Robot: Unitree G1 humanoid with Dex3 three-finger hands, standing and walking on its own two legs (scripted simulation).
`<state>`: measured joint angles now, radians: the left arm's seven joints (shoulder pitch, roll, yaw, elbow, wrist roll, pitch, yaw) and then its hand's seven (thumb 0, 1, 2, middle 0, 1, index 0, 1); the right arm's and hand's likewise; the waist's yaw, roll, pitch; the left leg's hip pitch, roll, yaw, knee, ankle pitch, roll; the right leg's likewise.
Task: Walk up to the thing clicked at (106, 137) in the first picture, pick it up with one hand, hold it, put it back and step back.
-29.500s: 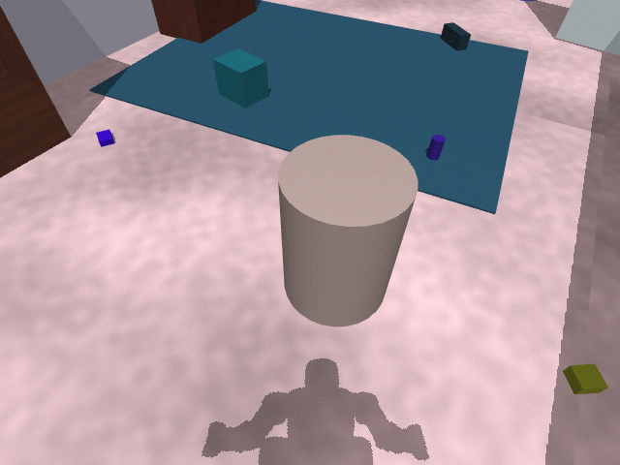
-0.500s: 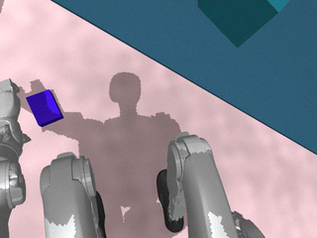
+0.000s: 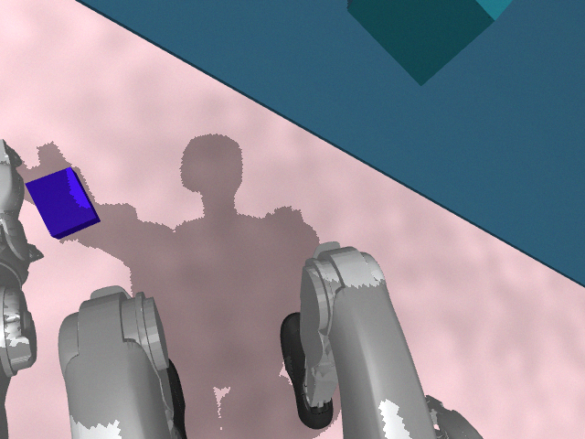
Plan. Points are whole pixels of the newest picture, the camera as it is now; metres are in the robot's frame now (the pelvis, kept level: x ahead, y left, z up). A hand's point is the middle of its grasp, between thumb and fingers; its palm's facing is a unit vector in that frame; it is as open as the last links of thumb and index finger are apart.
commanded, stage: rise first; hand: left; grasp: from above
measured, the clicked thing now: (64, 203) +0.48 +0.26 -0.30
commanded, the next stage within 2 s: approach in 1.06 s
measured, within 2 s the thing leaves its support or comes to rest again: neither
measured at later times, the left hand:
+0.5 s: hand (4, 218) +0.43 +0.30 -0.19, palm faces -0.42 -0.18 -0.89, open 14.2 cm
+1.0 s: hand (0, 218) +0.43 +0.30 -0.18, palm faces -0.42 -0.18 -0.89, open 14.3 cm
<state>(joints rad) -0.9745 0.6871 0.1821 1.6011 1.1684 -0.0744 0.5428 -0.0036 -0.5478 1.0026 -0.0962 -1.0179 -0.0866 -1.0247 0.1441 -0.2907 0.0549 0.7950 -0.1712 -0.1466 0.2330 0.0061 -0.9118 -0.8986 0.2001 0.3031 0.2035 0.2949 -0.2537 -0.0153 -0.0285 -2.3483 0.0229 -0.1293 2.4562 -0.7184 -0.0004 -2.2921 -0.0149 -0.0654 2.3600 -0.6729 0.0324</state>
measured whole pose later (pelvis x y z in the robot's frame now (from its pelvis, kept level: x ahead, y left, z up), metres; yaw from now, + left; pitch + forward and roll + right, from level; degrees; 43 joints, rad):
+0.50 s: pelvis +0.00 +0.00 +0.00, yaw +0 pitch +34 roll -8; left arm -0.97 0.71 0.19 1.59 1.17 -0.09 0.52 0.00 -0.56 1.02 -0.09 -1.02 -0.08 -1.03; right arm 0.16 -0.29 0.06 0.80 -0.18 -0.15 0.25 0.01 -0.91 -0.90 0.20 0.30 0.20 0.29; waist -0.25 -0.01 -0.03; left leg -2.35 0.02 -0.14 2.46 -0.72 0.00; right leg -2.30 -0.01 -0.07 2.37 -0.67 0.03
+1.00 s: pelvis +0.00 +0.00 +0.00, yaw +0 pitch +34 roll -7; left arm -0.97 0.70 0.18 1.60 1.17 -0.09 0.51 0.00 -0.58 1.04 -0.10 -1.00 -0.08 -1.02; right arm 0.15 -0.30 0.05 0.80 -0.17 -0.15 0.25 0.01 -0.91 -0.90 0.20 0.30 0.20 0.29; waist -0.25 0.00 -0.04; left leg -2.34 0.02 -0.13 2.45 -0.71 0.00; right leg -2.29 -0.01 -0.07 2.35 -0.66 0.03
